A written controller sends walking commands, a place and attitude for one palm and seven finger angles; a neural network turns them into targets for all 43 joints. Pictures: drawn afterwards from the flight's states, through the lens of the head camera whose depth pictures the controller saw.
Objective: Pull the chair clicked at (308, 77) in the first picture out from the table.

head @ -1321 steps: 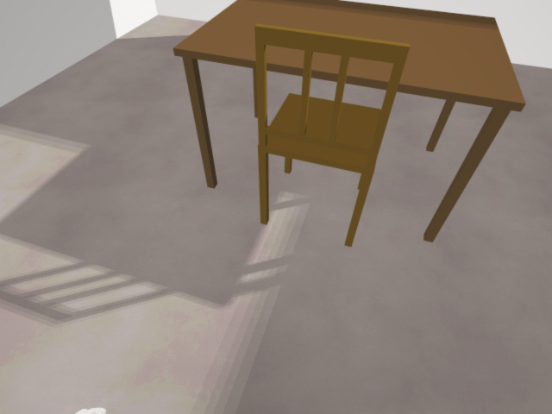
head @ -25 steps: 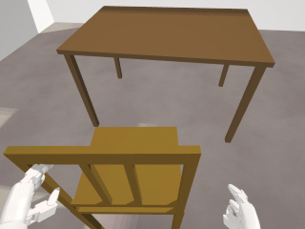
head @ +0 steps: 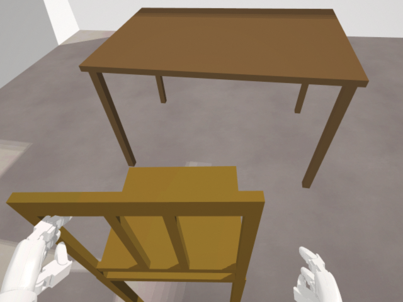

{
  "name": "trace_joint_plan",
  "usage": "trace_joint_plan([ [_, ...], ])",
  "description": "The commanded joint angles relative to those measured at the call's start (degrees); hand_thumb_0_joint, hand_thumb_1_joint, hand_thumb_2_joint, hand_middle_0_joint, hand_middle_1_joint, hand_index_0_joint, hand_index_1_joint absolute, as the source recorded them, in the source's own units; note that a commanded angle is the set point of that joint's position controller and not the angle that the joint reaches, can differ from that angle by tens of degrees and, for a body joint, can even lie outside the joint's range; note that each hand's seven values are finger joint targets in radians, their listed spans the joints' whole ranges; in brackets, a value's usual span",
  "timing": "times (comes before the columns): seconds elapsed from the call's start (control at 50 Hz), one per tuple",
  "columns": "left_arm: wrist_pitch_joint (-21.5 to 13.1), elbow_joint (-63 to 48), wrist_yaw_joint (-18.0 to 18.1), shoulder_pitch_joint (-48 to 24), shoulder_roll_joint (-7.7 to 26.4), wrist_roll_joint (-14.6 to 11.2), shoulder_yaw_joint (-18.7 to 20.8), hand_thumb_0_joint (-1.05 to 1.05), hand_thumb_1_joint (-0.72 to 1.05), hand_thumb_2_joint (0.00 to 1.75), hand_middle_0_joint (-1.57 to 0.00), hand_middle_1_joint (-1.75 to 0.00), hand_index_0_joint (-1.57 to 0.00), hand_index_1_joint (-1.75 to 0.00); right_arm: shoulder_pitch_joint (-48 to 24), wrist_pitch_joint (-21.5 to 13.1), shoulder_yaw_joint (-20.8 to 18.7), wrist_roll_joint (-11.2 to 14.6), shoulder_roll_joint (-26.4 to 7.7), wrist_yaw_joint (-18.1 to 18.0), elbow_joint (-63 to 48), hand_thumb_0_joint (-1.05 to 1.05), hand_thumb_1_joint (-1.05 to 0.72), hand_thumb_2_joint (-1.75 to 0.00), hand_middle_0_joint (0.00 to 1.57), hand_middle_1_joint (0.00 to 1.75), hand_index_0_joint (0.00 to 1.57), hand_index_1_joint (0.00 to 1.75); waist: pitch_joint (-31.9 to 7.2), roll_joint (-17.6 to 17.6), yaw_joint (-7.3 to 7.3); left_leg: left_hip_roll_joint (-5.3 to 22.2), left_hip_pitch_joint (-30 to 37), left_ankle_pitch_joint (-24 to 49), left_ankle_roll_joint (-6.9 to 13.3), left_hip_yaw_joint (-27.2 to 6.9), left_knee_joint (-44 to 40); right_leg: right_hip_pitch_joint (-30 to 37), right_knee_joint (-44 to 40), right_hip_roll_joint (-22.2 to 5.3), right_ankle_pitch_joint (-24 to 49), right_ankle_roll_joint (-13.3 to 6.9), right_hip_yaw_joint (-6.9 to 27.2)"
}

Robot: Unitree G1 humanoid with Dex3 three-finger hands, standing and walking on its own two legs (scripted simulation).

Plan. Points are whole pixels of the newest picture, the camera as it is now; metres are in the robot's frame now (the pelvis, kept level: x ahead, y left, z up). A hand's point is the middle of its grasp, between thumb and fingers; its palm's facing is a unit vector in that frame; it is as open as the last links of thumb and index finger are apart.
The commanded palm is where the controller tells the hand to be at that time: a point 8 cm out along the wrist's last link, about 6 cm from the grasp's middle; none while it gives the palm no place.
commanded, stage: step back with the hand held close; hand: left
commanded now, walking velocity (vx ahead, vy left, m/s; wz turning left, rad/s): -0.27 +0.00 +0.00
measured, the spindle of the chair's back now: (131, 243) +0.23 +0.22 -0.06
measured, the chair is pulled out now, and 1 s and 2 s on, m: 0.59 0.59 0.59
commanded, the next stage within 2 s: stop stepping back and stand still in 0.96 s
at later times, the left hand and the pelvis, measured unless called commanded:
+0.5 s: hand out of the picture +0.10 +0.27 +0.19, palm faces +0.35 -0.73 -0.58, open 7.0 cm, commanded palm +0.05 +0.31 +0.19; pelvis -0.09 +0.01 +0.00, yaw +0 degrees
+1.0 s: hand out of the picture -0.03 +0.31 +0.21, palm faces +0.61 -0.61 -0.50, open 7.4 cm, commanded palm -0.07 +0.34 +0.19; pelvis -0.18 +0.02 -0.02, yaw +5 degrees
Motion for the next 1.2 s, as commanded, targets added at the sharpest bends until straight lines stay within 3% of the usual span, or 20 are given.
trace_joint_plan([
  [0.0, -18.1, -30.0, 2.0, -27.0, 20.7, -0.9, 20.5, 0.0, 0.9, 0.9, -0.2, -0.3, -0.2, -0.3, -3.2, 2.3, -3.8, 3.2, -6.0, -1.0, -14.2, 0.0, -0.9, -0.9, 0.2, 0.3, 0.2, 0.3, -5.8, 0.1, -3.89, 3.0, 0.7, 23.8, 4.2, 0.5, -3.9, -1.4, -8.0, -5.3, 30.7, -0.6, 6.5],
  [0.08, -19.1, -31.7, 2.3, -21.5, 20.5, -0.3, 20.0, 0.0, 0.9, 0.9, -0.2, -0.3, -0.2, -0.3, -4.3, 5.2, -3.6, 2.9, -6.0, -1.6, -16.3, 0.0, -0.9, -0.9, 0.2, 0.3, 0.2, 0.3, -13.4, 9.6, -3.19, 3.5, 5.1, 33.1, 4.3, 0.9, -4.4, 2.7, -4.9, -5.9, 35.0, -0.2, 6.0],
  [0.18, -20.4, -34.8, 3.2, -12.2, 21.5, -0.3, 22.1, 0.0, 0.9, 0.9, -0.2, -0.3, -0.2, -0.3, -4.4, 7.4, -4.1, 2.6, -5.8, -1.3, -18.1, 0.0, -0.9, -0.9, 0.2, 0.3, 0.2, 0.3, -19.3, 8.8, -2.51, 4.8, 3.8, 35.3, 4.5, -0.6, -4.9, 6.8, -2.9, -5.3, 32.8, 0.2, 5.1],
  [0.28, -22.1, -35.8, 3.8, -7.9, 22.8, -0.5, 24.7, 0.0, 0.9, 0.9, -0.2, -0.3, -0.2, -0.3, -4.3, 7.7, -4.7, 2.2, -5.8, -1.9, -17.9, 0.0, -0.9, -0.9, 0.2, 0.3, 0.2, 0.3, -18.4, 9.3, -2.5, 4.7, -2.5, 24.0, 4.5, -1.9, -6.2, 5.7, -3.4, -5.7, 26.6, 0.1, 6.0],
  [0.4, -26.0, -31.6, 4.6, -9.4, 22.6, -0.2, 28.3, 0.0, 0.9, 0.9, -0.2, -0.3, -0.2, -0.3, -2.9, 5.8, -5.0, 0.8, -5.6, -2.7, -14.7, 0.0, -0.9, -0.9, 0.2, 0.3, 0.2, 0.3, -11.3, 1.1, -3.77, 2.0, -8.5, -2.0, 3.8, -0.9, -3.3, -5.8, -10.3, -8.8, 4.4, -1.8, 10.0],
  [0.46, -25.9, -14.4, 4.7, -3.9, 14.3, 0.3, 27.0, 0.0, 0.9, 0.9, -0.2, -0.3, -0.2, -0.3, -3.1, 5.7, -5.7, 0.4, -5.9, -1.9, -11.7, 0.0, -0.9, -0.9, 0.2, 0.3, 0.2, 0.3, -8.6, -4.7, -5.27, 0.2, -2.2, -4.9, 3.1, 1.5, 6.1, -20.4, -15.7, -11.3, -10.8, -4.7, 11.0],
  [0.54, -24.5, -7.3, 3.8, -7.0, 8.9, 1.5, 22.1, 0.0, 0.9, 0.9, -0.2, -0.3, -0.2, -0.3, -4.3, 7.3, -5.8, 1.0, -6.0, -0.6, -13.0, 0.0, -0.9, -0.9, 0.2, 0.3, 0.2, 0.3, -3.0, -9.1, -6.08, 3.1, -11.6, -8.9, 4.5, -0.9, 0.5, -22.9, -11.0, -8.8, -14.1, -2.6, 6.4],
  [0.58, -24.1, -5.8, 3.4, -6.2, 6.8, 1.8, 19.5, 0.0, 0.9, 0.9, -0.2, -0.3, -0.2, -0.3, -4.2, 7.4, -5.1, 1.2, -5.8, -0.3, -14.3, 0.0, -0.9, -0.9, 0.2, 0.3, 0.2, 0.3, -1.0, -2.6, -6.01, 4.8, -19.3, -15.6, 6.1, -3.2, -7.2, -18.5, -6.7, -5.8, -15.5, -0.6, 5.1],
  [0.66, -26.2, -16.4, 3.3, -10.4, 12.2, 3.7, 22.1, 0.0, 0.9, 0.9, -0.2, -0.3, -0.2, -0.3, -6.1, 6.3, -4.8, 0.7, -6.6, -0.5, -16.5, 0.0, -0.9, -0.9, 0.2, 0.3, 0.2, 0.3, -1.4, 3.5, -5.06, 10.0, -33.8, -23.3, 9.6, -10.0, -19.3, -1.2, 7.6, -0.5, -2.9, 1.6, 4.0],
  [0.78, -31.4, -29.0, 2.3, -3.9, 16.9, 4.4, 30.2, 0.0, 0.9, 0.9, -0.2, -0.3, -0.2, -0.3, -2.7, 3.7, -5.5, -0.7, -6.3, 0.6, -17.1, 0.0, -0.9, -0.9, 0.2, 0.3, 0.2, 0.3, -8.6, 13.7, -4.16, 8.0, -37.8, -23.5, 9.9, -3.8, -12.3, 7.8, 8.7, 0.7, 4.1, 1.0, 4.1],
  [0.84, -33.4, -27.4, 2.6, -4.7, 17.7, 2.8, 32.5, 0.0, 0.9, 0.9, -0.2, -0.3, -0.2, -0.3, -0.4, 2.5, -6.7, -0.8, -5.6, 0.8, -15.2, 0.0, -0.9, -0.9, 0.2, 0.3, 0.2, 0.3, -8.0, 1.1, -4.62, 0.8, -25.6, -20.5, 5.3, 4.6, 5.1, -12.0, -6.1, -5.5, -8.9, -4.2, 15.7],
  [0.88, -31.5, -19.1, 3.3, -7.9, 15.6, 1.7, 30.4, 0.0, 0.9, 0.9, -0.2, -0.3, -0.2, -0.3, 0.8, 3.5, -7.4, -1.4, -4.8, 0.9, -10.7, 0.0, -0.9, -0.9, 0.2, 0.3, 0.2, 0.3, -8.3, -13.6, -5.44, -3.2, -7.6, -10.7, 1.8, 8.9, 34.1, -34.1, -23.8, -18.3, -24.0, -10.9, 29.2],
  [0.9, -29.8, -16.1, 3.5, -11.1, 14.9, 2.0, 29.1, 0.0, 0.9, 0.9, -0.2, -0.3, -0.2, -0.3, 0.8, 4.5, -7.3, -1.7, -4.4, 1.4, -9.2, 0.0, -0.9, -0.9, 0.2, 0.3, 0.2, 0.3, -9.1, -19.0, -6.3, -1.9, -4.4, -9.3, 2.1, 6.8, 40.1, -36.9, -25.9, -20.4, -25.5, -11.2, 28.1],
  [0.94, -28.0, -12.4, 3.2, -15.6, 12.1, 2.1, 26.1, 0.0, 0.9, 0.9, -0.2, -0.3, -0.2, -0.3, -1.1, 5.2, -5.8, -1.2, -3.6, 0.9, -10.5, 0.0, -0.9, -0.9, 0.2, 0.3, 0.2, 0.3, -4.3, -21.4, -6.54, 1.0, -4.1, -11.5, 3.0, 5.5, 30.7, -36.5, -21.5, -15.3, -19.0, -6.5, 18.1],
  [1.0, -28.3, -12.0, 2.9, -16.9, 10.2, 3.0, 22.7, 0.0, 0.9, 0.9, -0.2, -0.3, -0.2, -0.3, -0.4, 4.1, -4.9, -0.8, -5.5, -0.3, -10.7, 0.0, -0.9, -0.9, 0.2, 0.3, 0.2, 0.3, -1.0, -13.3, -6.82, 0.1, -8.2, -8.5, 4.5, 9.9, -2.2, -25.2, -11.6, -8.9, -14.9, -1.5, 13.2],
  [1.06, -29.8, -15.4, 3.9, -15.1, 9.3, 4.1, 23.1, 0.0, 0.9, 0.9, -0.2, -0.3, -0.2, -0.3, -1.5, 3.2, -7.0, -0.7, -6.6, 0.5, -12.3, 0.0, -0.9, -0.9, 0.2, 0.3, 0.2, 0.3, -6.4, 14.3, -7.27, 20.6, -16.5, -8.4, 14.7, -10.0, -18.1, -20.2, 30.4, -0.5, -6.7, 3.3, 7.1],
  [1.08, -29.7, -15.7, 3.1, -13.7, 7.3, 3.5, 21.4, 0.0, 0.9, 0.9, -0.2, -0.3, -0.2, -0.3, -1.0, 2.9, -7.4, -0.9, -5.6, 1.2, -13.3, 0.0, -0.9, -0.9, 0.2, 0.3, 0.2, 0.3, -7.8, 16.5, -8.27, 21.6, -22.7, -13.7, 15.9, -13.4, -19.6, -17.1, 42.1, 0.1, -5.2, 3.5, 9.2],
  [1.1, -29.7, -19.0, 2.8, -15.2, 7.7, 3.4, 20.9, 0.0, 0.9, 0.9, -0.2, -0.3, -0.2, -0.3, -3.1, 3.0, -8.2, -0.6, -5.5, 2.2, -13.5, 0.0, -0.9, -0.9, 0.2, 0.3, 0.2, 0.3, -4.1, 11.1, -8.21, 19.8, -26.4, -11.5, 16.0, -12.1, -17.9, -16.3, 42.9, -0.3, -4.3, 2.7, 10.4],
  [1.12, -29.9, -21.5, 2.6, -13.5, 8.1, 3.3, 21.1, 0.0, 0.9, 0.9, -0.2, -0.3, -0.2, -0.3, -3.6, 3.1, -8.3, 0.0, -5.8, 3.0, -13.5, 0.0, -0.9, -0.9, 0.2, 0.3, 0.2, 0.3, -3.3, 5.7, -6.8, 16.8, -25.3, -8.9, 13.6, -6.7, -14.3, -15.3, 34.7, -0.7, -5.2, 2.0, 9.3],
  [1.18, -30.3, -26.5, 2.5, -6.2, 12.2, 2.9, 25.0, 0.0, 0.9, 0.9, -0.2, -0.3, -0.2, -0.3, -1.5, 3.7, -7.1, 0.2, -6.2, 2.9, -14.6, 0.0, -0.9, -0.9, 0.2, 0.3, 0.2, 0.3, -5.6, 8.0, -5.22, 12.3, -22.6, -22.5, 8.6, -2.4, -11.4, -5.1, 5.5, 1.0, -3.9, 1.3, 1.3],
])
